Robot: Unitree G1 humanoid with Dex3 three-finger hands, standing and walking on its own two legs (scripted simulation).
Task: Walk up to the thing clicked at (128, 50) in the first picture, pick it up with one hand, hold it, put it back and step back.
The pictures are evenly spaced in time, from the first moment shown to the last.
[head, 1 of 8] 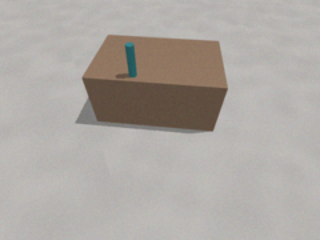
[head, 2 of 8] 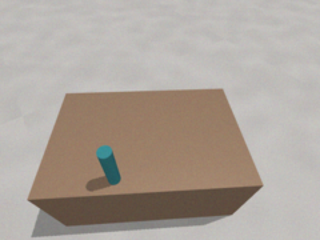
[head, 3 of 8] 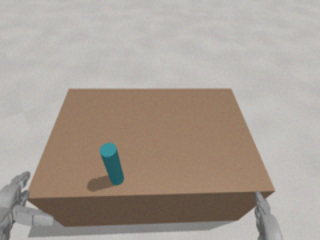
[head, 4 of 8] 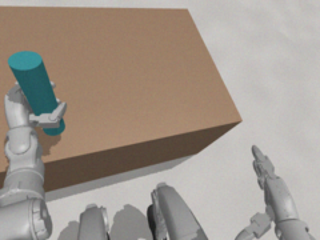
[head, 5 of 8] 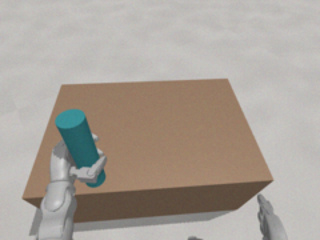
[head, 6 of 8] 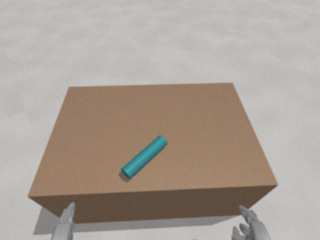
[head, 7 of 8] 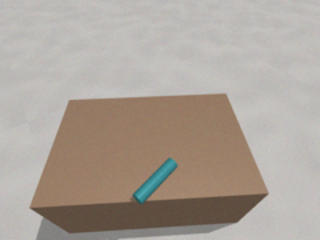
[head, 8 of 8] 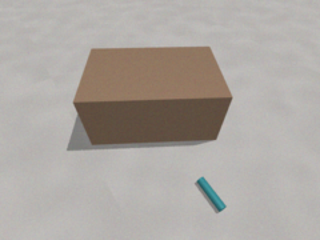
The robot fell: no
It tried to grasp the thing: yes
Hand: left
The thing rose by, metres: 0.26
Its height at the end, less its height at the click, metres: -0.53
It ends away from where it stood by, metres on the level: 0.70
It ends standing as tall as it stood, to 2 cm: no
